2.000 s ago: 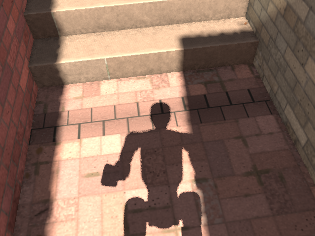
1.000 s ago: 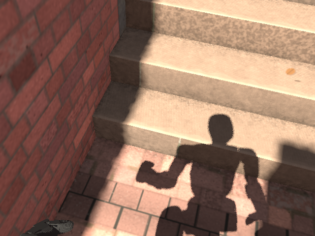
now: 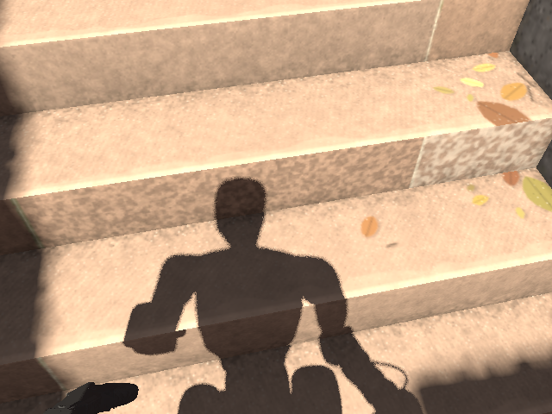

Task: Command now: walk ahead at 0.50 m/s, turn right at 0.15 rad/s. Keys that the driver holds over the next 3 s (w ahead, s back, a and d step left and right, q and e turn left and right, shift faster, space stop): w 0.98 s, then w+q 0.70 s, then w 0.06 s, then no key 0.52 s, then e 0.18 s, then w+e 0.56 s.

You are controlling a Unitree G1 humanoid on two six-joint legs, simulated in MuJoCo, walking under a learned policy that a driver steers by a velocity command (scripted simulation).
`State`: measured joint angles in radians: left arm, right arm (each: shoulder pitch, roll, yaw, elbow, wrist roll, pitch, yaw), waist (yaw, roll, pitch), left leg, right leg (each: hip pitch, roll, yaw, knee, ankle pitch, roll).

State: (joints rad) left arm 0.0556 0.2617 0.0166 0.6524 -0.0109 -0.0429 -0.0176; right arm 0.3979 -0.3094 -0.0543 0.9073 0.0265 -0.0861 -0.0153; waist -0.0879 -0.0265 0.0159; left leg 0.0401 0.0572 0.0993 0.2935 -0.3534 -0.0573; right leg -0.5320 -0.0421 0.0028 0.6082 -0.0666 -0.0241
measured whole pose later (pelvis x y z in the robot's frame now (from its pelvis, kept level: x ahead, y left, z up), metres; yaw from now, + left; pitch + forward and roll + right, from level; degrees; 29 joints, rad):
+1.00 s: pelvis +0.50 +0.00 +0.19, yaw +0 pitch +6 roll -5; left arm -0.03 0.02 -0.17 0.68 -0.02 -0.04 -0.04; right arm 0.58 -0.03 0.08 1.14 0.00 -0.06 -0.02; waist -0.11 0.02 -0.05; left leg -0.05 0.07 0.07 0.20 -0.24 0.03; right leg -1.23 -0.09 -0.19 1.54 -0.14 -0.07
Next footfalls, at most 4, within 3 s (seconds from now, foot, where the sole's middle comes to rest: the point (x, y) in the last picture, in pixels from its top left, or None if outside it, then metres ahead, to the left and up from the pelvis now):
0.02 right None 0.16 -0.12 -0.77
0.52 left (224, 413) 0.44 0.09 -0.61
1.04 right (308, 249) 0.71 -0.10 -0.44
1.56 left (181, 135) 0.91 0.15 -0.28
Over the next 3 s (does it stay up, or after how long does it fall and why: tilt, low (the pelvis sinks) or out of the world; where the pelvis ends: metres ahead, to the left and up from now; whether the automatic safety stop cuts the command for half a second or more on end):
stays up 1.31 0.18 0.70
